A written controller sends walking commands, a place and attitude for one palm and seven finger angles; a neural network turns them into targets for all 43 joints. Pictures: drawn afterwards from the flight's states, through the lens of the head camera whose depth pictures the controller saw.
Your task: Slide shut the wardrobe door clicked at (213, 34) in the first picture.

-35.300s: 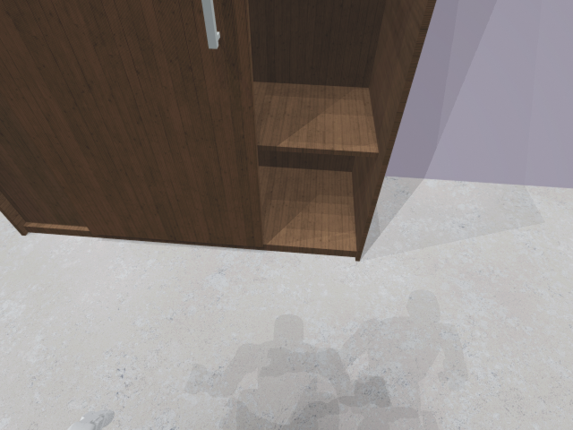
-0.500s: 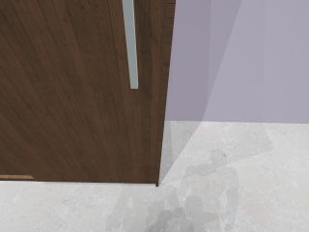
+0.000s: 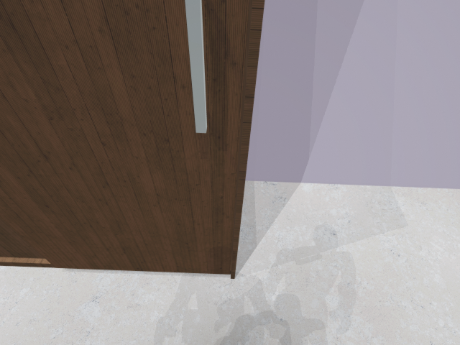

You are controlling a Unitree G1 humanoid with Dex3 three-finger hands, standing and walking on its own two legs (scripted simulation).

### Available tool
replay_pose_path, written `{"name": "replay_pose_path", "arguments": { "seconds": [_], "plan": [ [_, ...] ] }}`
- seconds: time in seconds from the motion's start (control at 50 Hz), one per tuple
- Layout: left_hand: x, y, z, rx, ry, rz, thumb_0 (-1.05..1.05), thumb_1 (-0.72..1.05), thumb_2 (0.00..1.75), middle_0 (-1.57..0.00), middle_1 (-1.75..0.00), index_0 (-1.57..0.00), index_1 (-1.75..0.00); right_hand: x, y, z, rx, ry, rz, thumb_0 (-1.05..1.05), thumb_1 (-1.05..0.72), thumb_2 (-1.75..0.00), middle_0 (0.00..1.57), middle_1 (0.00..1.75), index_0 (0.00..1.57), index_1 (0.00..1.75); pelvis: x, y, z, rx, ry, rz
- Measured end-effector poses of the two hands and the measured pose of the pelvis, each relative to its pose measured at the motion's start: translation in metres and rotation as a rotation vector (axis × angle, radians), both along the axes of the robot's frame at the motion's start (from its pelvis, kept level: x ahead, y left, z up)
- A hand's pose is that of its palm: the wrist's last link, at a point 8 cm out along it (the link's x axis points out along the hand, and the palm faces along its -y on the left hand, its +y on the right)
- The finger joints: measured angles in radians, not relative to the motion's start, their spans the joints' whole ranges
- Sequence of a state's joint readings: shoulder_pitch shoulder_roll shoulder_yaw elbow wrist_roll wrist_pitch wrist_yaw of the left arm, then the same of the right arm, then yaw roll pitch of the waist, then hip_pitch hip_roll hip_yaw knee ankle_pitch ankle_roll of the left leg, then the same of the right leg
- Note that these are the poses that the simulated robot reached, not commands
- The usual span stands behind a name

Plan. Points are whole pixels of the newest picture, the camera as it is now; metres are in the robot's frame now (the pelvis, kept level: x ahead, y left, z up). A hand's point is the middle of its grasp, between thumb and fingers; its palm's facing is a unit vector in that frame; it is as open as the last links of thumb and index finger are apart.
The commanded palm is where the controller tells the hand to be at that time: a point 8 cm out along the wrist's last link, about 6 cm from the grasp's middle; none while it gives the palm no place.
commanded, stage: look again from close up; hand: left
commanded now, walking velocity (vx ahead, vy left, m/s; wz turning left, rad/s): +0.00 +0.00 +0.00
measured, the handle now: (199, 61) +0.49 +0.09 +0.25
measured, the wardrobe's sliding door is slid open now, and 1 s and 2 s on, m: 0.00 0.00 0.00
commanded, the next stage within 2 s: raise the hand with hooked fingers in 0.66 s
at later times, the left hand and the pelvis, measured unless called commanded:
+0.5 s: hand out of the picture +0.03 +0.19 -0.17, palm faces -0.01 -0.97 -0.25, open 7.4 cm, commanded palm none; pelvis +0.00 -0.02 +0.00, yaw +0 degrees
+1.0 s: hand (127, 287) +0.20 +0.18 +0.03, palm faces +0.18 -0.98 -0.07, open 7.7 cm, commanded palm +0.11 +0.24 -0.02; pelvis -0.02 -0.04 -0.03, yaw +3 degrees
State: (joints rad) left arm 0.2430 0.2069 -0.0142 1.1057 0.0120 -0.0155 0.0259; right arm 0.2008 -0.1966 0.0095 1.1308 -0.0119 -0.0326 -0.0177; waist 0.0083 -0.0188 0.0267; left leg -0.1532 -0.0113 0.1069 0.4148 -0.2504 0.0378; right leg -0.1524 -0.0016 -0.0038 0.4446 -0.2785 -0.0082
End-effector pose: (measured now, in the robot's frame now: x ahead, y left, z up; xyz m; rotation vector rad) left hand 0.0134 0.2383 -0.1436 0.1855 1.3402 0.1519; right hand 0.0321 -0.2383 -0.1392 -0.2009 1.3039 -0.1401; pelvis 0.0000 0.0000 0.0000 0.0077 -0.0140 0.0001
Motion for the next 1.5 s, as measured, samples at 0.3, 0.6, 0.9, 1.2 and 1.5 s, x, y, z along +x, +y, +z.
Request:
{"name": "replay_pose_path", "arguments": {
  "seconds": [0.3,0.6,0.9,1.2,1.5],
  "plan": [
    [0.014,0.001,0.006,0.024,-0.031,-0.017,0.00,0.91,0.90,-0.20,-0.30,-0.20,-0.30,-0.003,-0.016,0.001,-0.011,0.012,-0.004,0.00,-0.91,-0.90,0.20,0.30,0.20,0.30,-0.001,-0.009,0.001,0.003,0.003,-0.001],
    [0.014,-0.007,0.009,0.032,-0.028,-0.021,0.00,0.91,0.90,-0.20,-0.30,-0.20,-0.30,0.000,-0.032,0.002,-0.016,0.011,0.001,0.00,-0.91,-0.90,0.20,0.30,0.20,0.30,-0.001,-0.021,0.002,0.006,0.005,-0.002],
    [0.116,-0.009,0.121,0.068,-0.853,0.132,0.02,0.88,0.89,-0.21,-0.32,-0.20,-0.32,0.048,-0.040,0.019,-0.036,-0.370,0.029,0.01,-0.91,-0.90,0.20,0.30,0.20,0.30,-0.009,-0.030,-0.006,0.008,0.018,0.052],
    [0.095,0.014,0.145,-0.069,-1.272,-0.024,0.01,0.58,0.77,-0.23,-0.50,-0.23,-0.50,0.147,-0.036,0.053,-0.054,-0.808,0.191,0.01,-0.91,-0.90,0.20,0.30,0.20,0.30,-0.031,-0.036,-0.047,-0.013,0.129,0.069],
    [0.147,0.044,0.221,-0.082,-1.348,-0.153,0.01,0.23,0.62,-0.25,-0.72,-0.25,-0.73,0.111,0.013,0.050,0.028,-0.727,0.160,0.01,-0.90,-0.90,0.20,0.30,0.20,0.30,-0.027,-0.016,-0.025,-0.035,0.071,0.065]
  ]
}}
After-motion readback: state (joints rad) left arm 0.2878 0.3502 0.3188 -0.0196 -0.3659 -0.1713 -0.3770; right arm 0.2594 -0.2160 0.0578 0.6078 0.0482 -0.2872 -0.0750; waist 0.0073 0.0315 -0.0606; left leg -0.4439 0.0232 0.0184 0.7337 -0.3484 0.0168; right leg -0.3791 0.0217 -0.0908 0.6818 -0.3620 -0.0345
